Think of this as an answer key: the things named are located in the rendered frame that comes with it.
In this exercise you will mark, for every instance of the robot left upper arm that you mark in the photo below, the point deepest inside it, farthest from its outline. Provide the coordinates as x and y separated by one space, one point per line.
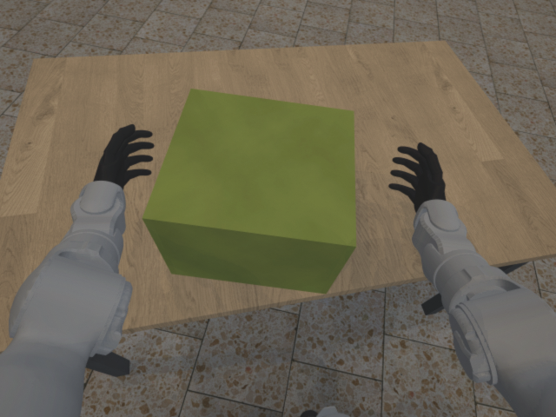
77 311

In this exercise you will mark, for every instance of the left robot forearm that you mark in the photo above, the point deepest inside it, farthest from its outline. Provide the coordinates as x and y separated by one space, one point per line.
94 238

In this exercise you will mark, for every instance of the robot left hand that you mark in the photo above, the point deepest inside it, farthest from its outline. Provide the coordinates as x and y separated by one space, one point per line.
115 160

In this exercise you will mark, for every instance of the robot right hand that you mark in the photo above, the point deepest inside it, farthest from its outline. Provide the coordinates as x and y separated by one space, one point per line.
428 183

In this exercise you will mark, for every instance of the right robot forearm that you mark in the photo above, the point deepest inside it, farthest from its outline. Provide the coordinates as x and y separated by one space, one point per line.
449 260

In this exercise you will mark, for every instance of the robot right upper arm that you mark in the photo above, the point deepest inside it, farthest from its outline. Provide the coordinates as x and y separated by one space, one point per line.
509 341

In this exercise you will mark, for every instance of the carton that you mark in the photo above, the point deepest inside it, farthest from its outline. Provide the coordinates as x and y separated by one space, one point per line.
257 191

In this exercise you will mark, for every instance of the table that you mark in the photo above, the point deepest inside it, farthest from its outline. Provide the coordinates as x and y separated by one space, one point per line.
401 94

